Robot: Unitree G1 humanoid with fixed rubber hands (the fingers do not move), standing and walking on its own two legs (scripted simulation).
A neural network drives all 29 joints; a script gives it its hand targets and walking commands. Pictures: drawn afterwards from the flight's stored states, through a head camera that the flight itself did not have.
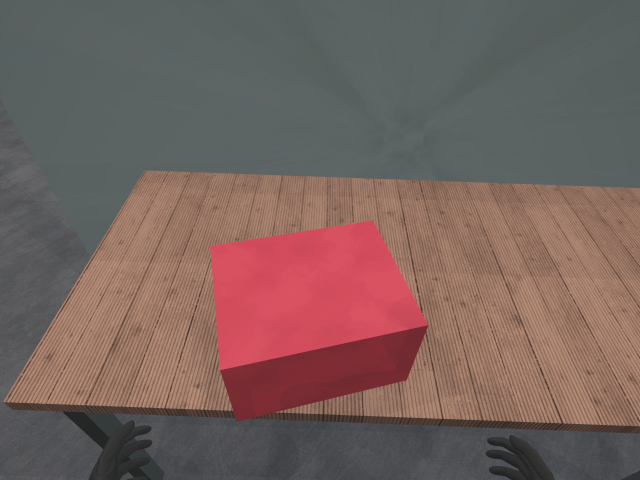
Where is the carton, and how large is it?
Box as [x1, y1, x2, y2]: [210, 221, 427, 420]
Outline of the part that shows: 372,221 210,246 220,370 236,420 253,417 406,379 427,327 427,323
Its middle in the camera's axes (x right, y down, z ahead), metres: -0.02 +0.12 +0.64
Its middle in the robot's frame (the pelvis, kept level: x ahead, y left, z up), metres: +0.41 +0.03 -0.06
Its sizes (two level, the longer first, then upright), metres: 0.283 0.224 0.165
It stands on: a table, 0.63 m high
